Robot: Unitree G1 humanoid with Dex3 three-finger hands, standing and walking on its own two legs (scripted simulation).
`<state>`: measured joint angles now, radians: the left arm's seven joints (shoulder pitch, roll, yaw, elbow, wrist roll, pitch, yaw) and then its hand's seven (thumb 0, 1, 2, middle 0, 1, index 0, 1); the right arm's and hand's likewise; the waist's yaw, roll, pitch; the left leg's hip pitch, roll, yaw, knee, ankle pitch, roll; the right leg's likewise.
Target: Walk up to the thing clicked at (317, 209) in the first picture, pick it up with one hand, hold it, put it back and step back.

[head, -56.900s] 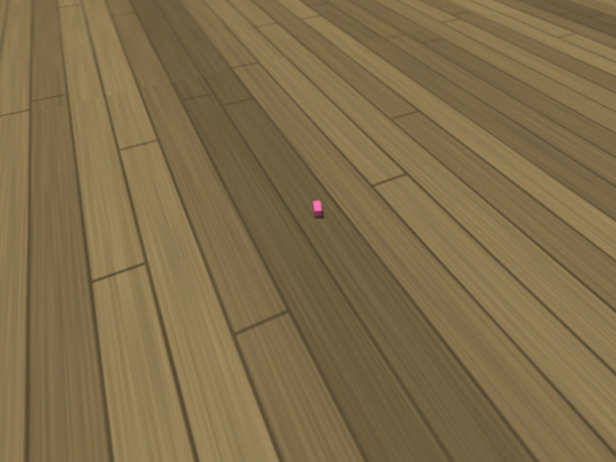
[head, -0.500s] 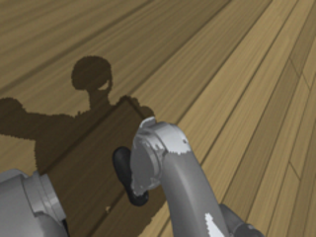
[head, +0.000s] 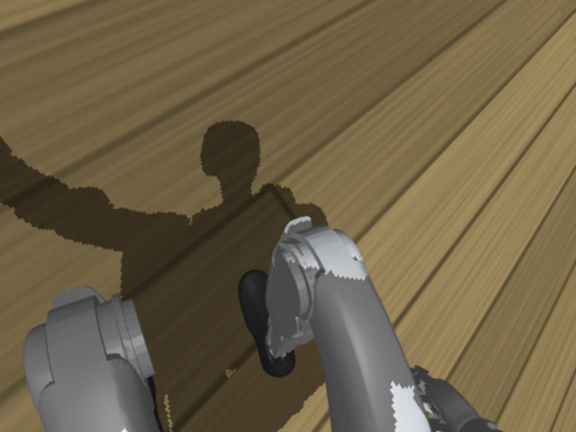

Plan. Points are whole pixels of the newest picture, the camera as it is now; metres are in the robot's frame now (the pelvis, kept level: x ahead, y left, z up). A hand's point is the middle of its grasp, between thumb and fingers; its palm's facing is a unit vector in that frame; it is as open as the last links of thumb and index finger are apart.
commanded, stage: settle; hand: left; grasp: from above
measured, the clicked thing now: out of the picture +0.50 +0.39 -0.24
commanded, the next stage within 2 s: go down in 0.06 s
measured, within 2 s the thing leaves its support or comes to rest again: rests again in 0.50 s
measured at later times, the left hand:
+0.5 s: hand out of the picture +0.49 +0.39 -0.08, palm faces -0.39 -0.06 -0.92, open 7.6 cm
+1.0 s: hand out of the picture +0.46 +0.40 +0.05, palm faces -0.43 -0.10 -0.90, open 10.3 cm
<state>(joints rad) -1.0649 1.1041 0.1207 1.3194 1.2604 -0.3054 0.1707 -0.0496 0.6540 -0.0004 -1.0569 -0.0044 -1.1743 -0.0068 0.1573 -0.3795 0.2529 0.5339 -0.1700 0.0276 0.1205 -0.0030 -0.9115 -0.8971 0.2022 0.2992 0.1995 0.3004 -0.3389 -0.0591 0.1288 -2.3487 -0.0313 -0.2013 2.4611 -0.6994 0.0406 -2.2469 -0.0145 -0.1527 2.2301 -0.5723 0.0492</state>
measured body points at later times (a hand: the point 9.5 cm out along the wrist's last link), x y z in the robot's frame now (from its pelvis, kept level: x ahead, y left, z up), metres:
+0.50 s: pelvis +0.00 +0.00 +0.04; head +0.25 +0.11 +0.39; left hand +0.50 +0.39 -0.03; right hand +0.08 -0.27 -0.05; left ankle +0.06 +0.11 -0.30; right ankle +0.14 -0.13 -0.29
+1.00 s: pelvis +0.00 +0.00 +0.11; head +0.22 +0.10 +0.50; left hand +0.48 +0.40 +0.10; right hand +0.10 -0.27 +0.01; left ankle +0.06 +0.11 -0.30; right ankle +0.14 -0.13 -0.29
